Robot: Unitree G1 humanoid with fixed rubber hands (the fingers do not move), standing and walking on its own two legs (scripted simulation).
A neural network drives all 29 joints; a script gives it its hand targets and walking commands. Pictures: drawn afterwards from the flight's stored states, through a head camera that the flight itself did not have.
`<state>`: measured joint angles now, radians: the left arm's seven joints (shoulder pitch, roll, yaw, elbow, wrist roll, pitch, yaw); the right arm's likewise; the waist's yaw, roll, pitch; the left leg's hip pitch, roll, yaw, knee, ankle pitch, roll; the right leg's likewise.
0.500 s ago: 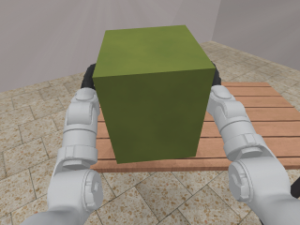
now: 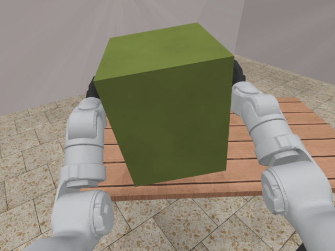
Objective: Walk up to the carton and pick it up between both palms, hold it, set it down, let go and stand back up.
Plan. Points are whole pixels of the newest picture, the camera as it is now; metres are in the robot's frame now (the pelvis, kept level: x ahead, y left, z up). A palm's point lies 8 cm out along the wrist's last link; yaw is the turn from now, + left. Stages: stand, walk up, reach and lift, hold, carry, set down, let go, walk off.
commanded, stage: reach and lift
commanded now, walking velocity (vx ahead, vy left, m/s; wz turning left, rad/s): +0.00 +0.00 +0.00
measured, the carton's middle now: (166, 103) +0.41 -0.02 +0.22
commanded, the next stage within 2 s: hold in 1.12 s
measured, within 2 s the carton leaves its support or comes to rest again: neither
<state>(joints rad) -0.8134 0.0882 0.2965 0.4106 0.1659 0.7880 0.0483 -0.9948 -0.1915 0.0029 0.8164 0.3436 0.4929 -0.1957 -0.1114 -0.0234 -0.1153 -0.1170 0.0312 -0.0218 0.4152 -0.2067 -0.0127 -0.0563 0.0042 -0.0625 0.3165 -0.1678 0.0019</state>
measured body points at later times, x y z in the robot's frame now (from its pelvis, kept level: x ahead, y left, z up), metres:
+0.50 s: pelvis +0.00 +0.00 +0.00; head -0.09 +0.02 +0.44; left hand +0.39 +0.15 +0.26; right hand +0.39 -0.17 +0.30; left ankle +0.02 +0.12 -0.75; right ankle +0.01 -0.12 -0.75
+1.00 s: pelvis +0.00 +0.00 +0.00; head -0.11 +0.02 +0.44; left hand +0.38 +0.16 +0.29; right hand +0.38 -0.17 +0.33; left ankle +0.02 +0.12 -0.75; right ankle +0.01 -0.12 -0.75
